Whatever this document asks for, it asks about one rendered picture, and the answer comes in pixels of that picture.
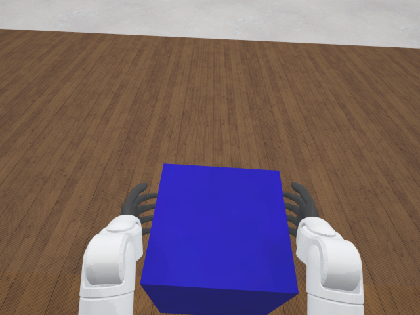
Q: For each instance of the carton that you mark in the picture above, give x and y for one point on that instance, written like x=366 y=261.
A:
x=219 y=243

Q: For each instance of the robot left forearm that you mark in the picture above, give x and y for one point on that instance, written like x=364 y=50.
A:
x=109 y=268

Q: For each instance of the robot right forearm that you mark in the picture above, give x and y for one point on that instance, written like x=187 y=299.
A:
x=334 y=280

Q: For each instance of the robot left hand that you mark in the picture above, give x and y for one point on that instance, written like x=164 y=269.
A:
x=133 y=201

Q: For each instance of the robot right hand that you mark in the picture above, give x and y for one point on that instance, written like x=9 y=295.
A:
x=306 y=206

